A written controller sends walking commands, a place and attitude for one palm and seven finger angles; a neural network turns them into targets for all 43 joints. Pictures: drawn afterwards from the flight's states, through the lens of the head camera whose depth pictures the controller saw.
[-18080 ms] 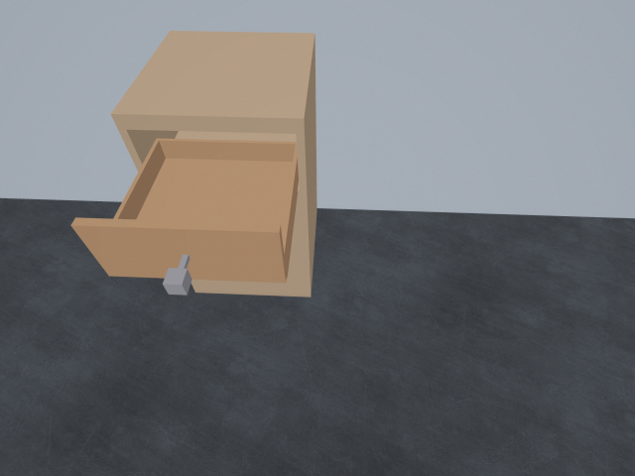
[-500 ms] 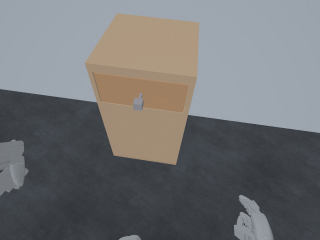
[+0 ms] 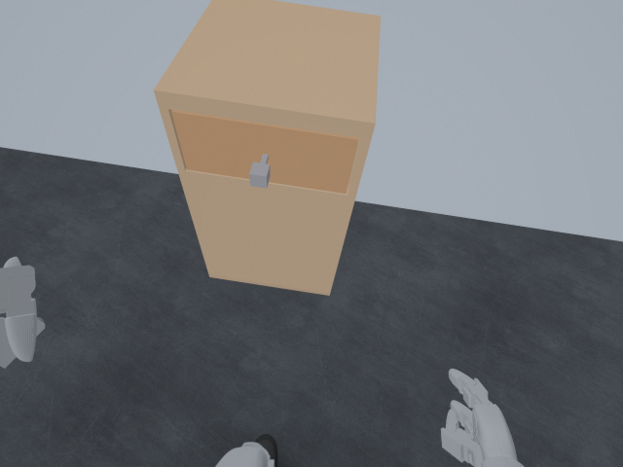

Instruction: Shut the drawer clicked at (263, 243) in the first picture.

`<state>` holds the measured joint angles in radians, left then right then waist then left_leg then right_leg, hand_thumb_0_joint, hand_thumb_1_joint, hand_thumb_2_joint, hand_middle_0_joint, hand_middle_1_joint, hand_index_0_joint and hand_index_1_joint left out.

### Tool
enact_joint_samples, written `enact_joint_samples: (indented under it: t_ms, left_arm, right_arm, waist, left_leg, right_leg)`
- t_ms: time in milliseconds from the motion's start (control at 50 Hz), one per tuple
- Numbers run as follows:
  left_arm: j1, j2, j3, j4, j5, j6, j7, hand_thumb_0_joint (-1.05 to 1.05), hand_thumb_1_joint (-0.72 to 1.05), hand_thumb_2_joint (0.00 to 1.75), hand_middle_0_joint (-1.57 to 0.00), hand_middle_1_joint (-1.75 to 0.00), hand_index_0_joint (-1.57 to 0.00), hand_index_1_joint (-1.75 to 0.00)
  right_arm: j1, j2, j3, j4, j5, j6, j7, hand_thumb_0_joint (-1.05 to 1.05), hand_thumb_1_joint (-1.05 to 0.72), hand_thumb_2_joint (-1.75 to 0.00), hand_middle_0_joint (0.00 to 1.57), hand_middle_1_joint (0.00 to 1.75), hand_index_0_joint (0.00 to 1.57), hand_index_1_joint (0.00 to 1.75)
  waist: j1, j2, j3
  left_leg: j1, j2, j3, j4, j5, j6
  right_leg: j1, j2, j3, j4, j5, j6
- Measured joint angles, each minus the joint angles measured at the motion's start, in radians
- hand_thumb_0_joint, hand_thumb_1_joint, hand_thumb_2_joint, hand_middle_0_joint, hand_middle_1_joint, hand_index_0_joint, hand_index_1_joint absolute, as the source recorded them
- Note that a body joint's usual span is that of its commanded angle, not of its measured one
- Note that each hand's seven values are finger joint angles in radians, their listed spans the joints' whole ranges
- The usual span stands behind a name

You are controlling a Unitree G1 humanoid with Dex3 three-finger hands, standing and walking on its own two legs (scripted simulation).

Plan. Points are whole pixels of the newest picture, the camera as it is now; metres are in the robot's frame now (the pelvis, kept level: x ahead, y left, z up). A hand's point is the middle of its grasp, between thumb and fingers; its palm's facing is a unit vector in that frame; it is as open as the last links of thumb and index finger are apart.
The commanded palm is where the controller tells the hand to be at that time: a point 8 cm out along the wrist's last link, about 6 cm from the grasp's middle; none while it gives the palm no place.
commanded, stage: step back with the hand held close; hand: left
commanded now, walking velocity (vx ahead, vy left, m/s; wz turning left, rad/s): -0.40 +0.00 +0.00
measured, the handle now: (261, 168) +0.68 +0.16 -0.13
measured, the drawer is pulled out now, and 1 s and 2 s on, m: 0.00 0.00 0.00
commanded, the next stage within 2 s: stop stepping back and stand still in 0.32 s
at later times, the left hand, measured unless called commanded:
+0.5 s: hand out of the picture +0.07 +0.22 +0.17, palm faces +0.26 -0.84 -0.48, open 3.3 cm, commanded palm +0.01 +0.27 +0.19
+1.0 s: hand out of the picture +0.02 +0.25 +0.16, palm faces +0.39 -0.83 -0.40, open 3.2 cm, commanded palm -0.04 +0.29 +0.19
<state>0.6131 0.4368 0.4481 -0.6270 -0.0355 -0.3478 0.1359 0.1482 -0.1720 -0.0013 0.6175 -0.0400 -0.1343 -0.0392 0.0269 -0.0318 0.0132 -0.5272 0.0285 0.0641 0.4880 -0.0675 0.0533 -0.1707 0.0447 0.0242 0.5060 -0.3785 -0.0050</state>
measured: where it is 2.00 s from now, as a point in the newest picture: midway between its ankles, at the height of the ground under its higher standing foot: outside the picture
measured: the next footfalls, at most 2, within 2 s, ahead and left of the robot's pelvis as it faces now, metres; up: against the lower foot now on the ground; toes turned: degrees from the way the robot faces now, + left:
left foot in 0.62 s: -0.08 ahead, +0.11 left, +0.00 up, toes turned +2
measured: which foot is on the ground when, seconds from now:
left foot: down 0.00-0.44, up 0.46-0.60, down 0.62-1.00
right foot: down 0.00-1.00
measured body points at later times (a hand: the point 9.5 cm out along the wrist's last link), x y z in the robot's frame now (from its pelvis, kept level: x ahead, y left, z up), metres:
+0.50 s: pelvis -0.13 -0.01 +0.00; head -0.10 +0.01 +0.45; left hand +0.05 +0.26 +0.19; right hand +0.05 -0.26 -0.07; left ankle +0.00 +0.08 -0.71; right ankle -0.13 -0.12 -0.73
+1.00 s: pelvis -0.16 +0.01 +0.00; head -0.18 +0.02 +0.45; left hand -0.01 +0.29 +0.19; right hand +0.00 -0.22 -0.08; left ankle -0.12 +0.11 -0.73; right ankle -0.14 -0.11 -0.73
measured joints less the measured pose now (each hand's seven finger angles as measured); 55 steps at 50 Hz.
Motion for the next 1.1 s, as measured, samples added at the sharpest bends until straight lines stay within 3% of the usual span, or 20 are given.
enact_joint_samples:
  t_ms: [60, 120, 180, 220, 260, 300, 360, 420, 440, 480, 520, 540, 560, 620, 640, 760, 840, 920, 1000, 1100]
  left_arm:
    - [-0.043, 0.003, -0.028, -0.006, 0.005, -0.005, -0.022, 0.02, 0.89, 0.90, -1.40, -1.60, -1.40, -1.60]
    - [-0.030, 0.027, -0.041, -0.032, -0.005, 0.000, -0.043, 0.02, 0.89, 0.90, -1.40, -1.60, -1.40, -1.60]
    - [0.042, 0.059, -0.022, -0.045, -0.017, -0.006, -0.052, 0.02, 0.89, 0.90, -1.40, -1.60, -1.40, -1.60]
    - [0.079, 0.065, -0.012, -0.032, -0.020, -0.004, -0.049, 0.01, 0.89, 0.90, -1.40, -1.60, -1.40, -1.60]
    - [0.070, 0.063, -0.008, -0.005, -0.021, 0.008, -0.044, 0.01, 0.88, 0.90, -1.40, -1.60, -1.40, -1.60]
    - [0.032, 0.057, -0.006, 0.034, -0.026, 0.017, -0.039, 0.01, 0.89, 0.90, -1.40, -1.60, -1.40, -1.60]
    - [-0.010, 0.035, -0.019, 0.068, -0.033, 0.042, -0.032, 0.01, 0.89, 0.90, -1.40, -1.60, -1.40, -1.60]
    - [0.005, 0.023, -0.034, 0.047, -0.034, 0.062, -0.024, 0.02, 0.89, 0.90, -1.40, -1.60, -1.40, -1.60]
    - [0.016, 0.023, -0.036, 0.033, -0.032, 0.064, -0.023, 0.02, 0.89, 0.90, -1.40, -1.60, -1.40, -1.60]
    - [0.042, 0.022, -0.052, 0.003, -0.025, 0.071, -0.021, 0.02, 0.89, 0.90, -1.40, -1.60, -1.40, -1.60]
    - [0.070, 0.003, -0.073, -0.014, -0.017, 0.087, -0.017, 0.02, 0.89, 0.90, -1.40, -1.60, -1.40, -1.60]
    - [0.079, -0.010, -0.080, -0.017, -0.014, 0.097, -0.013, 0.02, 0.89, 0.90, -1.40, -1.60, -1.40, -1.60]
    - [0.083, -0.022, -0.085, -0.014, -0.010, 0.104, -0.007, 0.01, 0.89, 0.90, -1.40, -1.60, -1.40, -1.60]
    - [0.064, -0.053, -0.092, 0.007, 0.004, 0.111, 0.018, 0.01, 0.89, 0.90, -1.41, -1.60, -1.40, -1.60]
    - [0.037, -0.057, -0.093, 0.025, 0.008, 0.113, 0.024, 0.01, 0.89, 0.90, -1.41, -1.60, -1.41, -1.60]
    - [-0.001, -0.045, -0.063, 0.062, 0.022, 0.135, 0.024, 0.02, 0.89, 0.90, -1.41, -1.60, -1.40, -1.60]
    - [0.010, -0.046, -0.078, 0.051, 0.022, 0.130, 0.015, 0.02, 0.89, 0.90, -1.40, -1.60, -1.40, -1.60]
    - [0.030, -0.055, -0.094, 0.045, 0.013, 0.138, 0.011, 0.02, 0.89, 0.90, -1.40, -1.60, -1.40, -1.60]
    - [0.016, -0.075, -0.110, 0.063, 0.007, 0.147, 0.014, 0.01, 0.89, 0.90, -1.40, -1.60, -1.40, -1.60]
    - [-0.010, -0.082, -0.100, 0.098, 0.026, 0.156, 0.018, 0.02, 0.89, 0.90, -1.41, -1.60, -1.40, -1.60]
  right_arm:
    - [-0.064, -0.002, 0.005, 0.003, -0.003, 0.011, 0.013, 0.01, -0.90, -0.89, 0.21, 0.30, 0.20, 0.30]
    - [-0.072, -0.002, 0.009, -0.024, 0.025, 0.042, 0.015, 0.01, -0.90, -0.89, 0.21, 0.30, 0.20, 0.30]
    - [-0.026, -0.005, 0.011, -0.045, 0.050, 0.068, 0.000, 0.01, -0.90, -0.89, 0.21, 0.30, 0.20, 0.30]
    - [0.012, -0.019, 0.008, -0.046, 0.052, 0.081, -0.014, 0.01, -0.90, -0.89, 0.21, 0.30, 0.20, 0.30]
    - [0.034, -0.034, 0.000, -0.036, 0.051, 0.087, -0.030, 0.01, -0.90, -0.89, 0.21, 0.30, 0.20, 0.30]
    - [0.034, -0.045, -0.007, -0.029, 0.049, 0.084, -0.035, 0.01, -0.90, -0.89, 0.20, 0.30, 0.20, 0.30]
    - [0.021, -0.055, -0.015, -0.034, 0.031, 0.056, -0.028, 0.01, -0.90, -0.90, 0.20, 0.30, 0.20, 0.30]
    - [0.017, -0.052, -0.016, -0.056, 0.026, 0.040, -0.016, 0.01, -0.90, -0.90, 0.20, 0.30, 0.20, 0.30]
    - [0.013, -0.049, -0.016, -0.060, 0.026, 0.040, -0.013, 0.01, -0.90, -0.90, 0.20, 0.30, 0.20, 0.30]
    - [0.019, -0.043, -0.019, -0.055, 0.030, 0.052, -0.010, 0.01, -0.90, -0.90, 0.20, 0.30, 0.20, 0.30]
    - [0.047, -0.034, -0.020, -0.036, 0.034, 0.076, -0.009, 0.01, -0.90, -0.90, 0.20, 0.30, 0.20, 0.30]
    - [0.066, -0.029, -0.018, -0.030, 0.037, 0.086, -0.011, 0.01, -0.90, -0.89, 0.20, 0.30, 0.20, 0.30]
    - [0.084, -0.023, -0.013, -0.024, 0.041, 0.091, -0.017, 0.01, -0.90, -0.89, 0.20, 0.30, 0.20, 0.30]
    - [0.132, -0.033, 0.001, -0.019, 0.043, 0.063, -0.037, 0.01, -0.90, -0.89, 0.20, 0.30, 0.20, 0.30]
    - [0.130, -0.029, 0.001, -0.007, 0.044, 0.052, -0.043, 0.01, -0.90, -0.89, 0.20, 0.30, 0.20, 0.30]
    - [0.117, 0.016, 0.039, 0.006, 0.040, 0.008, -0.030, 0.01, -0.90, -0.89, 0.20, 0.30, 0.20, 0.30]
    - [0.101, 0.027, 0.052, 0.000, 0.035, 0.005, -0.014, 0.01, -0.90, -0.89, 0.21, 0.30, 0.20, 0.30]
    - [0.088, 0.017, 0.044, -0.005, 0.032, 0.030, -0.012, 0.01, -0.90, -0.89, 0.21, 0.30, 0.20, 0.30]
    - [0.080, -0.016, 0.026, 0.011, 0.037, 0.045, -0.023, 0.01, -0.90, -0.89, 0.21, 0.30, 0.20, 0.30]
    - [0.093, -0.025, 0.019, 0.010, 0.039, 0.038, -0.041, 0.01, -0.90, -0.89, 0.20, 0.30, 0.20, 0.30]
  waist:
    - [0.005, 0.023, 0.058]
    - [-0.025, 0.050, 0.084]
    - [-0.053, 0.037, 0.050]
    - [-0.054, 0.025, 0.010]
    - [-0.055, 0.012, -0.010]
    - [-0.043, -0.005, -0.002]
    - [-0.038, 0.003, 0.014]
    - [-0.043, 0.013, 0.018]
    - [-0.043, 0.014, 0.021]
    - [-0.039, 0.010, 0.026]
    - [-0.028, -0.005, 0.000]
    - [-0.025, -0.013, -0.016]
    - [-0.024, -0.022, -0.030]
    - [-0.032, -0.001, -0.057]
    - [-0.035, -0.008, -0.043]
    - [-0.035, -0.030, -0.010]
    - [-0.042, 0.001, -0.009]
    - [-0.037, 0.022, -0.022]
    - [-0.031, 0.030, -0.020]
    - [-0.033, 0.006, -0.025]
  left_leg:
    - [-0.010, 0.036, 0.009, -0.019, 0.042, -0.013]
    - [-0.001, 0.061, -0.011, -0.031, 0.076, -0.024]
    - [0.000, 0.043, -0.034, 0.046, -0.031, -0.029]
    - [0.032, 0.020, -0.041, 0.082, -0.073, -0.031]
    - [0.068, -0.002, -0.038, 0.043, -0.015, -0.024]
    - [0.088, -0.016, -0.022, -0.003, 0.001, -0.012]
    - [0.093, -0.013, -0.014, -0.062, 0.053, -0.004]
    - [0.062, -0.008, -0.020, -0.078, 0.086, -0.007]
    - [0.036, -0.007, -0.022, -0.049, 0.050, -0.013]
    - [-0.019, -0.025, -0.046, 0.123, -0.145, -0.047]
    - [-0.044, -0.047, -0.054, 0.346, -0.239, -0.061]
    - [-0.023, -0.048, -0.047, 0.385, -0.261, -0.061]
    - [0.021, -0.043, -0.038, 0.363, -0.273, -0.056]
    - [0.195, -0.009, -0.055, 0.096, -0.253, -0.024]
    - [0.200, -0.021, -0.057, 0.080, -0.215, -0.019]
    - [0.245, -0.051, -0.032, 0.008, -0.136, -0.018]
    - [0.247, -0.035, -0.038, 0.003, -0.131, -0.022]
    - [0.216, -0.020, -0.040, 0.063, -0.205, -0.025]
    - [0.215, -0.014, -0.036, 0.096, -0.169, -0.021]
    - [0.252, -0.038, -0.025, 0.038, -0.160, -0.015]
  right_leg:
    - [0.016, 0.023, 0.004, -0.077, -0.004, 0.001]
    - [0.013, 0.054, -0.010, -0.065, 0.036, -0.010]
    - [0.012, 0.052, -0.013, -0.035, 0.022, -0.018]
    - [0.009, 0.041, -0.003, -0.022, 0.015, -0.017]
    - [0.003, 0.024, -0.001, -0.005, 0.011, -0.009]
    - [-0.028, 0.007, 0.004, 0.049, 0.015, 0.010]
    - [-0.099, 0.019, 0.011, 0.181, -0.104, 0.010]
    - [-0.091, 0.016, -0.019, 0.115, -0.111, 0.000]
    - [-0.094, 0.013, -0.029, 0.082, -0.050, -0.007]
    - [-0.108, 0.004, -0.040, 0.068, 0.076, -0.021]
    - [-0.113, -0.011, -0.037, 0.056, 0.089, -0.027]
    - [-0.111, -0.019, -0.036, 0.044, 0.091, -0.023]
    - [-0.109, -0.026, -0.035, 0.033, 0.095, -0.018]
    - [-0.123, -0.027, -0.060, 0.042, 0.096, 0.002]
    - [-0.123, -0.041, -0.065, 0.053, 0.094, 0.008]
    - [-0.087, -0.055, -0.029, 0.044, 0.058, 0.020]
    - [-0.063, -0.038, -0.037, -0.009, 0.107, 0.002]
    - [-0.066, -0.022, -0.036, -0.025, 0.140, -0.016]
    - [-0.069, -0.018, -0.036, 0.020, 0.123, -0.004]
    - [-0.064, -0.039, -0.020, 0.037, 0.059, 0.005]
